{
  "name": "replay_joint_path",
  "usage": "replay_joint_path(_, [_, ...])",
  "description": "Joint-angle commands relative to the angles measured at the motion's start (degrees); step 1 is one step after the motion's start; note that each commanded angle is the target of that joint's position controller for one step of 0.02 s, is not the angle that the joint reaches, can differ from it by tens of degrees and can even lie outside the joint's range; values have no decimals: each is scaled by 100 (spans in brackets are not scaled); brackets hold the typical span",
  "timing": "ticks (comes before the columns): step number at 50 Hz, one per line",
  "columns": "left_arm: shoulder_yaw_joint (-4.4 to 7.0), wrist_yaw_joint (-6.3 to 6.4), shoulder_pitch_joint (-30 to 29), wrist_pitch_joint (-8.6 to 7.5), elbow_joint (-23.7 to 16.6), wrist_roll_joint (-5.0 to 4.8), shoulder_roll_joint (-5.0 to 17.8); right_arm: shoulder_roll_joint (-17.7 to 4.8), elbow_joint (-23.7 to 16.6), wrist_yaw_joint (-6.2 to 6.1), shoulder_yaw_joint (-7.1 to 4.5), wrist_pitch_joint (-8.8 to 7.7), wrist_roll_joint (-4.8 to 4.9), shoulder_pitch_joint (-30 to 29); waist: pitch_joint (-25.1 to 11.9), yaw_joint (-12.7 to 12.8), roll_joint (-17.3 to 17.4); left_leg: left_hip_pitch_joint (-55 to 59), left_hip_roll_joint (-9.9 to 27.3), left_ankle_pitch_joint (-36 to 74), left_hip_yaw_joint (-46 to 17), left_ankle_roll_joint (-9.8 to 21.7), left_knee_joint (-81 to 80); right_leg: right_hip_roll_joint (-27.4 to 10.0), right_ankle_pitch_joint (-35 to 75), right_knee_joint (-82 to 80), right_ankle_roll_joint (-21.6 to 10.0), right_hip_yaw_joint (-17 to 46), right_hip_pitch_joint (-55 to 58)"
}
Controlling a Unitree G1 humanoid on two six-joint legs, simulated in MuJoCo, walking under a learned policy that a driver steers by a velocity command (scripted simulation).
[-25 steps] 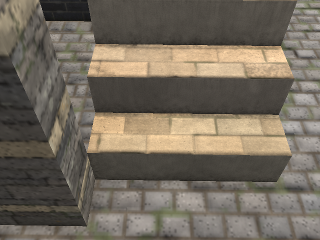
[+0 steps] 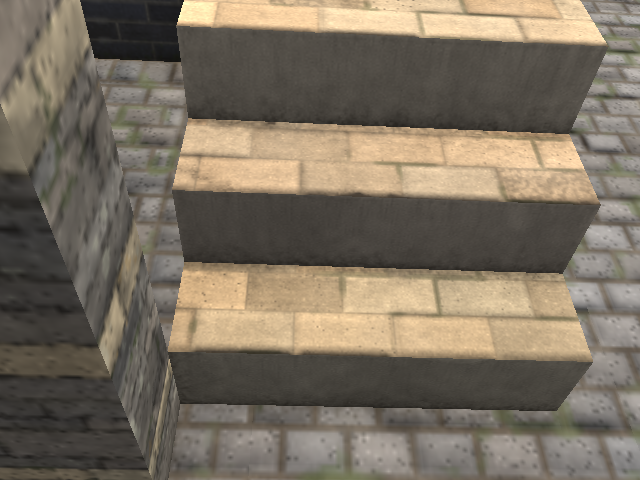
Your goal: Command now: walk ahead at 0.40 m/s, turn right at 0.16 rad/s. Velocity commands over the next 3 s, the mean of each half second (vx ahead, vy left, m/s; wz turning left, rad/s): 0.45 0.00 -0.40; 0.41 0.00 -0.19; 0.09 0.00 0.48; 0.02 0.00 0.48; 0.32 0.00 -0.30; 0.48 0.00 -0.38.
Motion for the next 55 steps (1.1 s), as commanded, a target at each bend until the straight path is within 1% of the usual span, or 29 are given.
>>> replay_joint_path(1, [115,29,-513,-155,-516,9,440,-532,-33,-7,-40,-149,35,384,421,-104,576,1554,1800,516,-2027,546,-2126,-573,1091,637,-285,601,-2608])
replay_joint_path(3, [125,-33,-368,-12,-400,51,239,-364,61,-29,3,-107,-50,551,292,-1,725,1288,1384,1652,-1004,277,-2093,-635,1559,490,-197,394,-2195])
replay_joint_path(6, [140,-67,-614,87,-523,33,155,-552,32,-69,-46,-58,-163,689,452,-49,697,812,1249,1766,-344,361,-2364,-640,1980,236,25,214,-2319])
replay_joint_path(10, [106,-104,-1584,103,-1000,123,119,-661,20,-291,-6,0,-101,860,756,-202,655,800,1292,1649,5,340,-2653,-617,2748,-1064,205,17,-2488])
replay_joint_path(15, [43,-250,-2463,32,-1453,128,72,-887,-3,-314,-70,45,-57,1172,734,-341,426,1674,1537,2862,428,288,-2264,-493,2673,-1826,8,-586,-2421])
replay_joint_path(18, [84,-300,-2325,71,-1624,126,200,-998,-217,-312,-96,113,42,847,379,48,819,1931,1543,5710,765,244,-1257,-88,1798,-2101,-297,-1092,-1505])
replay_joint_path(20, [264,-345,-1400,102,-1514,140,569,-1220,-376,-363,-169,197,43,590,-241,650,1038,1824,1627,7183,742,213,246,233,1422,-2253,-617,-1207,-250])
replay_joint_path(21, [397,-281,-405,68,-1301,142,783,-1326,-466,-284,-227,195,101,393,-642,1185,777,1265,1447,6368,721,75,1448,298,1844,-3015,-848,-980,1045])
replay_joint_path(22, [528,-141,321,136,-1102,139,1199,-1167,-716,-265,-204,133,-16,427,-952,1181,-34,-515,885,2893,682,-113,3483,-510,2312,-3052,-1127,445,2754])
replay_joint_path(23, [531,-117,92,105,-1347,271,1644,-178,-961,-126,108,-122,-62,1013,-1706,366,-1408,-2930,-304,-1861,-148,-312,5636,-2041,2594,-3563,-2439,3739,4393])
replay_joint_path(24, [417,-94,341,39,-1319,363,1147,-702,-1036,6,-22,-399,87,447,-1994,815,-625,-3396,-29,-1492,-1238,-46,5974,-1990,2077,-4210,-2301,3954,4188])
replay_joint_path(25, [364,-103,-115,-53,-1419,299,965,-882,-1283,72,-63,-481,184,-67,-1399,644,-177,-3430,269,-630,-1196,81,5424,-1736,1712,-4404,-1859,3064,3438])
replay_joint_path(26, [315,-133,-740,-86,-1583,232,856,-845,-1297,24,-71,-439,106,-173,-838,248,536,-3061,548,-154,-1120,1,4746,-1485,2062,-4577,-1542,2429,2327])
replay_joint_path(28, [215,-113,-1203,-155,-1707,262,605,-1056,-1199,-139,-185,-193,41,33,-515,-75,444,-2211,778,-212,-1061,-214,4161,-1295,3368,-4803,-1360,1786,1106])
replay_joint_path(31, [230,-68,-1156,-239,-1631,210,792,-756,-1439,-263,-163,-43,-135,-188,-267,-232,234,-1568,524,242,-689,-535,3144,-711,4965,-4690,-1229,809,6])
replay_joint_path(34, [197,38,-931,-121,-1587,252,744,-417,-1534,-275,-37,14,-139,-446,-476,-81,-213,-998,99,1184,-300,-715,1928,-290,5138,-4267,-841,206,-247])
replay_joint_path(35, [172,38,-810,-52,-1532,270,670,-191,-1372,-278,51,88,-60,-191,-660,-72,-494,-948,43,1194,-177,-731,2057,-380,4927,-4192,-803,193,-1])
replay_joint_path(37, [74,1,-628,-13,-1425,322,429,-380,-1253,-230,77,160,-1,-222,-719,65,-553,-1229,240,881,-215,-570,2416,-758,4565,-4253,-794,608,418])
replay_joint_path(39, [51,29,-475,-40,-1339,325,499,-562,-1477,-222,76,182,-21,-837,-440,262,-494,-2288,423,178,-234,-328,2785,-1264,4461,-4237,-858,1172,1385])
replay_joint_path(41, [57,137,-505,32,-1240,364,599,-506,-1602,-213,134,92,-66,-1168,-330,258,-375,-2726,413,-203,-213,-169,2689,-1442,6669,-3934,-793,962,2263])
replay_joint_path(44, [-40,145,-1274,116,-1343,517,608,-629,-1054,-184,68,57,31,211,-1044,-370,-485,-667,199,740,-175,-40,875,-1201,9579,-2785,-639,382,2324])
replay_joint_path(45, [-17,159,-1766,164,-1470,363,627,-626,-956,-137,28,62,107,639,-843,-747,-387,-261,220,1701,-240,54,-611,-1018,9089,-2183,-528,306,2381])
replay_joint_path(46, [-32,153,-2329,107,-1676,230,573,-746,-761,-75,-34,43,13,1132,-495,-1049,-75,81,187,3230,-373,186,-1959,-451,7145,-890,-212,119,2031])
replay_joint_path(47, [-121,131,-1992,27,-1833,463,119,-1140,-580,-18,-54,28,-87,1302,-207,-490,1971,1514,1377,7959,-1936,520,-1143,564,165,1216,236,-366,-283])
replay_joint_path(48, [-171,99,-461,3,-1373,522,-220,-764,-587,9,98,-83,-268,1215,-634,160,1478,1762,1924,9172,-2594,1169,-645,527,-441,2274,503,383,-699])
replay_joint_path(49, [-69,112,-196,32,-1271,446,151,-876,-769,52,15,-103,-221,826,-489,200,1072,1714,1910,8404,-2490,1500,-628,551,-376,2928,735,299,-1135])
replay_joint_path(50, [9,130,-706,68,-1430,349,380,-915,-907,62,-52,-36,-123,487,-287,97,732,1700,1662,7330,-2270,1486,-681,494,-341,3298,826,104,-1683])
replay_joint_path(52, [65,185,-1473,250,-1813,247,396,-736,-1127,-11,-26,182,-2,130,-314,177,179,1360,1415,5764,-2197,1268,-721,225,-79,3165,911,82,-1904])
replay_joint_path(55, [58,293,-1745,525,-2069,139,204,-861,-1435,-236,-85,554,-35,176,-357,163,776,736,1125,4925,-2132,1263,-884,248,-302,3103,1249,-162,-1578])
Next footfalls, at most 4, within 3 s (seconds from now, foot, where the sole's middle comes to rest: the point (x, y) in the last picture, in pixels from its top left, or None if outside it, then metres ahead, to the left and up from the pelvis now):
0.42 right None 0.34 -0.15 -0.77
0.92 left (337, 471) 0.54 -0.05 -0.77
1.54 right None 0.47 -0.26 -0.77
2.04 left None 0.36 -0.01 -0.77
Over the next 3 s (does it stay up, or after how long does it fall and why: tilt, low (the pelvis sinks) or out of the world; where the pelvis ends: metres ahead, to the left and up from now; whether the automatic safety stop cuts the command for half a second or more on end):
stays up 0.55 -0.15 0.01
